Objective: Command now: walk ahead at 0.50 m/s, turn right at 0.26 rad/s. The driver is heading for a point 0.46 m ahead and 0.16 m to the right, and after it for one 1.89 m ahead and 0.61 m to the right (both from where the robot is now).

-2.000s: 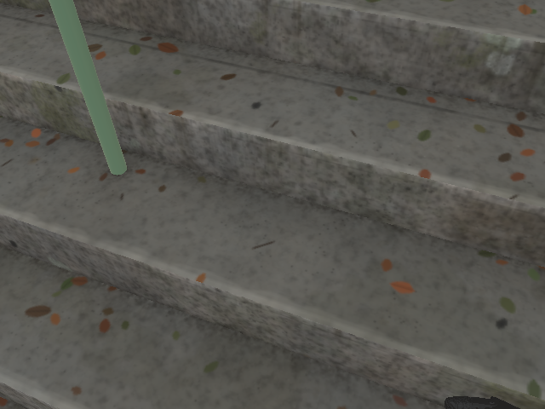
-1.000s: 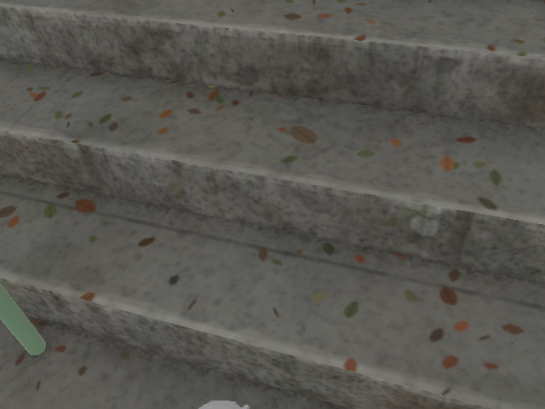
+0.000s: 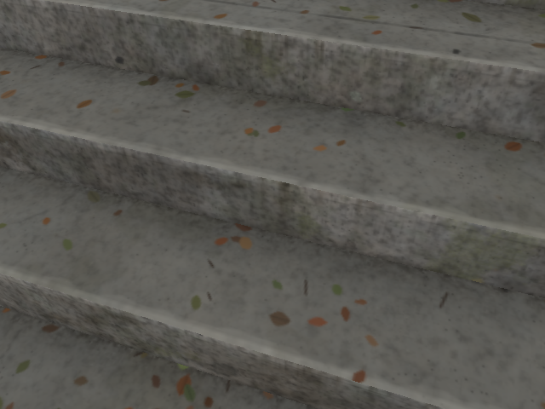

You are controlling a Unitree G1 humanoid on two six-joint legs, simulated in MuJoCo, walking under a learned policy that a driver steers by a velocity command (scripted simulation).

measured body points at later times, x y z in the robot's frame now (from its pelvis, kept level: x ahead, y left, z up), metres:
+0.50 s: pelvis +0.30 +0.03 +0.16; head +0.29 +0.01 +0.61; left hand +0.43 +0.25 +0.02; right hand +0.29 -0.21 +0.01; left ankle +0.33 +0.11 -0.54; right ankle +0.24 -0.11 -0.31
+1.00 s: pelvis +0.55 -0.09 +0.31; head +0.54 -0.09 +0.76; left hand +0.67 +0.10 +0.16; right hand +0.50 -0.34 +0.18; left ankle +0.59 +0.08 -0.15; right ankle +0.54 -0.18 -0.38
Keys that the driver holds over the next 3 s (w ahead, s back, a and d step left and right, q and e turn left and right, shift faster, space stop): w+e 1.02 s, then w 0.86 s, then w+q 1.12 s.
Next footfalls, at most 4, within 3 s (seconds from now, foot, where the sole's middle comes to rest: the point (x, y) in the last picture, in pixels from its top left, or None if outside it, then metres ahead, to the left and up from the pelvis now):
0.28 left None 0.37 0.11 -0.58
0.78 right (404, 329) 0.58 -0.20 -0.42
1.28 left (357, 156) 0.90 -0.12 -0.25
1.90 right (526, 41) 1.09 -0.49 -0.09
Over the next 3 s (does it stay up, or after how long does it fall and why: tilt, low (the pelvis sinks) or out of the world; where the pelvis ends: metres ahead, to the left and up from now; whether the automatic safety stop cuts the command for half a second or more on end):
stays up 1.50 -0.58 0.87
